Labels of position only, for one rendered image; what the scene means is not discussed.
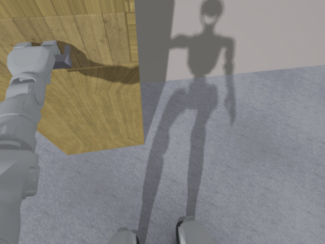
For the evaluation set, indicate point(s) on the robot right thigh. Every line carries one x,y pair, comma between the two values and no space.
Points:
193,232

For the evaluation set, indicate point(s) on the drawer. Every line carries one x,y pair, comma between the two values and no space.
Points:
95,39

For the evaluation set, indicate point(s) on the left robot upper arm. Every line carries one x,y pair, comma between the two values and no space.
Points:
19,177

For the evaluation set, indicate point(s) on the left robot forearm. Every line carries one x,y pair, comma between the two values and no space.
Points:
20,112

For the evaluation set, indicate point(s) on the left robot hand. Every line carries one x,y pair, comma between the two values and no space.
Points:
36,60

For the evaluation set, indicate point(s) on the right robot shin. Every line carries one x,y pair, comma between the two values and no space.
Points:
188,219

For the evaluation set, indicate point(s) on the handle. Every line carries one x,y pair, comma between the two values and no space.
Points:
63,60

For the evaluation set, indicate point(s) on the cabinet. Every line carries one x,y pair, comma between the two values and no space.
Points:
87,109

